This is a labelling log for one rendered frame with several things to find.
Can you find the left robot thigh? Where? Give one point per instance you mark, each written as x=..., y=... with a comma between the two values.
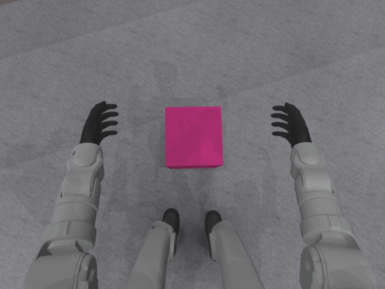
x=149, y=269

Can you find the right robot hand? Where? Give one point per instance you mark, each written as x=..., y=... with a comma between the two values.
x=296, y=127

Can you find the robot right shin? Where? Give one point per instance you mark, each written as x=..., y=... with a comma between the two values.
x=222, y=224

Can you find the robot left upper arm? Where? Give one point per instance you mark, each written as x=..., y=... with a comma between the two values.
x=63, y=271

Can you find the left robot forearm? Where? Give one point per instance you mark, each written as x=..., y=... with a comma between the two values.
x=71, y=229

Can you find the left robot hand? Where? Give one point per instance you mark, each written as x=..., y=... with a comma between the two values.
x=92, y=131

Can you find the right robot forearm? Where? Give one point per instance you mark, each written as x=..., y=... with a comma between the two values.
x=323, y=221

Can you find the robot right upper arm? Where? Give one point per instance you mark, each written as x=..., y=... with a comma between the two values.
x=334, y=267

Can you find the carton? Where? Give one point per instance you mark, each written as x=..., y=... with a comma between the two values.
x=193, y=137

